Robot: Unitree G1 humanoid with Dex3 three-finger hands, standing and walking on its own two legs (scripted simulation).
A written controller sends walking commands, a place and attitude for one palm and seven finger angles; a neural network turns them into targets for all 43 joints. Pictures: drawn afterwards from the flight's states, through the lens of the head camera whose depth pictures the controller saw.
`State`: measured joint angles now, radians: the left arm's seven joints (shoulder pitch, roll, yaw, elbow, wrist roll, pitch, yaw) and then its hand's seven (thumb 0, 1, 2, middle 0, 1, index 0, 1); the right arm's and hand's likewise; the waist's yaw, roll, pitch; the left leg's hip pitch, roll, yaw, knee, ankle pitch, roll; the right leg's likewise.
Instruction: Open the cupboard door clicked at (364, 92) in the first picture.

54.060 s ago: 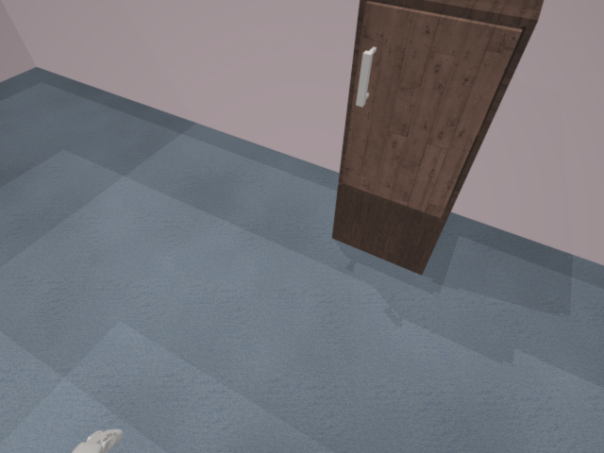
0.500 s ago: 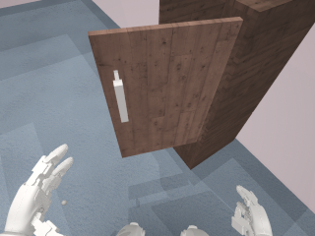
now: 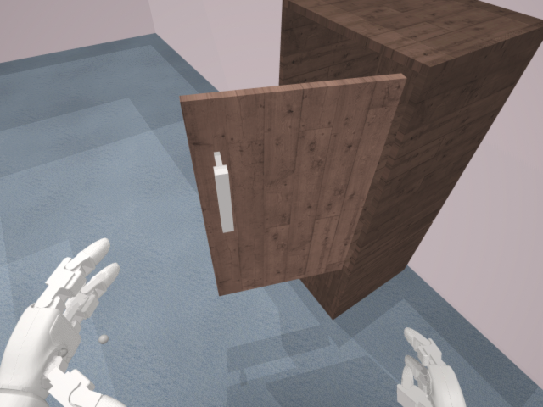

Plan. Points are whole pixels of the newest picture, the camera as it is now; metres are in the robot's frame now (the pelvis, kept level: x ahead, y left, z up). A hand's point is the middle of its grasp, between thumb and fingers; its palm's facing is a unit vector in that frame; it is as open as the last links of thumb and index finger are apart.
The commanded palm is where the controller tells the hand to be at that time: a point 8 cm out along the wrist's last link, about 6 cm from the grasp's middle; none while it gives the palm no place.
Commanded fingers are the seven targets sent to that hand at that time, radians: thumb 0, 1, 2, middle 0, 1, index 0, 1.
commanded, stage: draw the hand back to the body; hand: left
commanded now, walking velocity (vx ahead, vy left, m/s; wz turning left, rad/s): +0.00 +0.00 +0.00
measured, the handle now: (222, 193) +0.45 +0.13 +0.06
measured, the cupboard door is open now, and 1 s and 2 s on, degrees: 71 71 71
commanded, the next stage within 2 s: step back with the hand held close in 1.14 s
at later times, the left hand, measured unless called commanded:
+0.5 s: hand (58, 277) +0.21 +0.25 +0.17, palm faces +0.39 -0.82 -0.41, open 12.2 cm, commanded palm +0.17 +0.29 +0.19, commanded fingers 0.00 0.48 0.72 -0.19 -0.30 -0.19 -0.30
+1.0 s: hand (58, 243) +0.23 +0.24 +0.21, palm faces +0.43 -0.81 -0.40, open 7.6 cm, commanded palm +0.18 +0.28 +0.23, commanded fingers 0.00 0.90 0.90 -0.20 -0.30 -0.20 -0.30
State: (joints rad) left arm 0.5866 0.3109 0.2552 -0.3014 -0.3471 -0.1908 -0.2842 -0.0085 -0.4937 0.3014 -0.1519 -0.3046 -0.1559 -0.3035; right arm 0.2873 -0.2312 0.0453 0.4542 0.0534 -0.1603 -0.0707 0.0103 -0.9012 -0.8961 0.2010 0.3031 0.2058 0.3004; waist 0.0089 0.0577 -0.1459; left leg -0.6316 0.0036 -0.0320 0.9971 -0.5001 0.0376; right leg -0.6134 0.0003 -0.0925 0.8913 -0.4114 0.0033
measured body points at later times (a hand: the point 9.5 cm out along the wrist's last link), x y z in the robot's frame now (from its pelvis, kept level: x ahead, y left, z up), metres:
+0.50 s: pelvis +0.03 +0.00 +0.04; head +0.02 -0.02 +0.49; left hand +0.19 +0.29 +0.19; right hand +0.20 -0.23 -0.04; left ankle +0.00 +0.09 -0.69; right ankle +0.02 -0.13 -0.69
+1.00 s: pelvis +0.04 -0.02 +0.06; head +0.02 -0.04 +0.51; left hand +0.20 +0.28 +0.23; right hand +0.22 -0.24 -0.03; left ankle +0.00 +0.09 -0.69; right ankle +0.02 -0.13 -0.69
